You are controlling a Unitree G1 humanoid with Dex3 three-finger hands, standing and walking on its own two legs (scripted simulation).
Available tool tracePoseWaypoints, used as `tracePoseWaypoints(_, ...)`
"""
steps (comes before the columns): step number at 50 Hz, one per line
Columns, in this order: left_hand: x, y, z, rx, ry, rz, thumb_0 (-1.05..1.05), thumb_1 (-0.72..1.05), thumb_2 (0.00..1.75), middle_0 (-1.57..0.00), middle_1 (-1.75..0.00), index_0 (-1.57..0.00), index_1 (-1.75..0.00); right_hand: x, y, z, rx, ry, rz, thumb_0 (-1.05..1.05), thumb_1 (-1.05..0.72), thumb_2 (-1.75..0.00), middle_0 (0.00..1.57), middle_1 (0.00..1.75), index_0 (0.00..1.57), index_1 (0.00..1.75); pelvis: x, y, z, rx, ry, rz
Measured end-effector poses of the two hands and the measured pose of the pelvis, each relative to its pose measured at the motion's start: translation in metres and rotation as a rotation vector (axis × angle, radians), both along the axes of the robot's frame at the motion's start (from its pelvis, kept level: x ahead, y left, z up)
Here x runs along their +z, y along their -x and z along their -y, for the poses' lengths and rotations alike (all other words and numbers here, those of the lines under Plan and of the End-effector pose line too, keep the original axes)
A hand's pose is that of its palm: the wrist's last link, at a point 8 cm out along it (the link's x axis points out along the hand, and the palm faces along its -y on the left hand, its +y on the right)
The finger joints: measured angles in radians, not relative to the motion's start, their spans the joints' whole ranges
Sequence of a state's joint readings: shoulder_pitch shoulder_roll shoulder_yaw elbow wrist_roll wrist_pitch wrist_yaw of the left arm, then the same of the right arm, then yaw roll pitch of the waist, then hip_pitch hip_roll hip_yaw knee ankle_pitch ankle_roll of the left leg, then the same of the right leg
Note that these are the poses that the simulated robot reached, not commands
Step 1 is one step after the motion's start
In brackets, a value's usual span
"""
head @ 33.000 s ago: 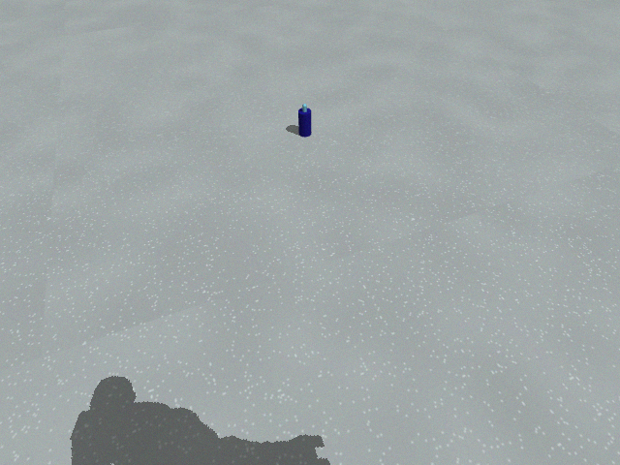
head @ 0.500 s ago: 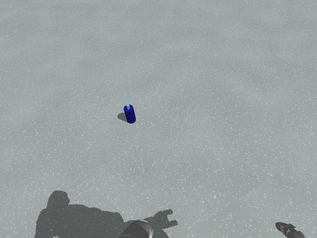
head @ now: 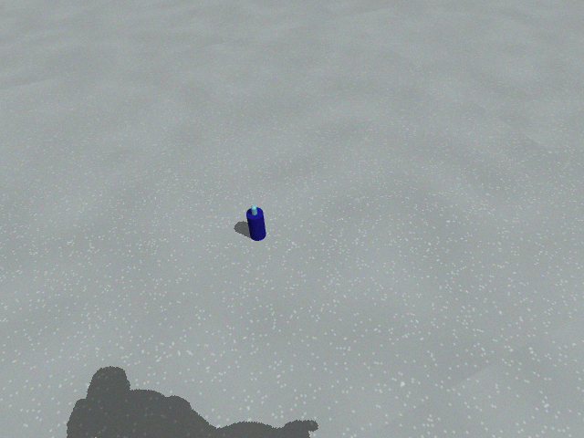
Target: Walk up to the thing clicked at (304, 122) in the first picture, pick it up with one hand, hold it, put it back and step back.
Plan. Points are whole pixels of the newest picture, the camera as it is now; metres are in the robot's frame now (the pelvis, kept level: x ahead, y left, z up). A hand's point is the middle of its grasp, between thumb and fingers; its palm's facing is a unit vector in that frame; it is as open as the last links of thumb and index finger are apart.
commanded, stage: step back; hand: left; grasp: from the side
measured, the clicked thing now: (255, 221) +1.07 +0.20 -0.67
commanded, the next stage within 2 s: stand in 0.50 s
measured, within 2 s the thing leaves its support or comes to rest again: neither
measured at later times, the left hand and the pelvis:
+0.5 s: hand out of the picture +0.16 +0.29 -0.14, palm faces -0.01 -0.93 -0.37, open 7.4 cm; pelvis +0.04 +0.03 +0.01, yaw -1 degrees
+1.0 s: hand out of the picture +0.11 +0.26 -0.14, palm faces -0.06 -0.94 -0.33, open 7.4 cm; pelvis +0.03 +0.02 +0.02, yaw -1 degrees
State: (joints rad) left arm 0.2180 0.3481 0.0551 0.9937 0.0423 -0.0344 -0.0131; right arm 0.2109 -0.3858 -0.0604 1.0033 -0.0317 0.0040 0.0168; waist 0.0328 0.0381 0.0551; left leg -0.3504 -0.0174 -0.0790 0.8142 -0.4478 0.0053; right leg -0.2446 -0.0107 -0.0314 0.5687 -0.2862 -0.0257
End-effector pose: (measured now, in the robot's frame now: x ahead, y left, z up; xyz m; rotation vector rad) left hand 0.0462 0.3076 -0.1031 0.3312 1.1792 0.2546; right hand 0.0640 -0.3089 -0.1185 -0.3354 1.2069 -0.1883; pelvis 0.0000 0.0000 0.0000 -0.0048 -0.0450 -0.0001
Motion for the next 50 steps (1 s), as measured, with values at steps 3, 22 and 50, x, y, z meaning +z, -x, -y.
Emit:
tracePoseWaypoints(3,-0.003,-0.005,-0.007,0.009,0.011,-0.005,0.01,0.90,0.90,-0.21,-0.30,-0.21,-0.30,0.003,-0.009,-0.002,0.014,0.019,-0.011,0.01,-0.90,-0.90,0.20,0.30,0.20,0.30,0.000,-0.007,-0.007,0.014,0.001,-0.006)
tracePoseWaypoints(22,-0.004,-0.092,-0.025,-0.043,0.015,0.024,0.00,0.90,0.90,-0.21,-0.30,-0.20,-0.30,0.009,-0.087,-0.049,-0.005,-0.025,0.083,0.01,-0.90,-0.90,0.20,0.30,0.21,0.30,0.004,-0.044,-0.026,-0.016,-0.004,-0.017)
tracePoseWaypoints(50,-0.002,-0.060,-0.002,-0.052,0.053,-0.085,0.00,0.90,0.90,-0.21,-0.30,-0.20,-0.30,0.014,-0.029,-0.027,-0.063,-0.020,-0.047,0.01,-0.90,-0.90,0.20,0.30,0.20,0.30,0.018,-0.033,-0.017,-0.014,-0.008,-0.016)
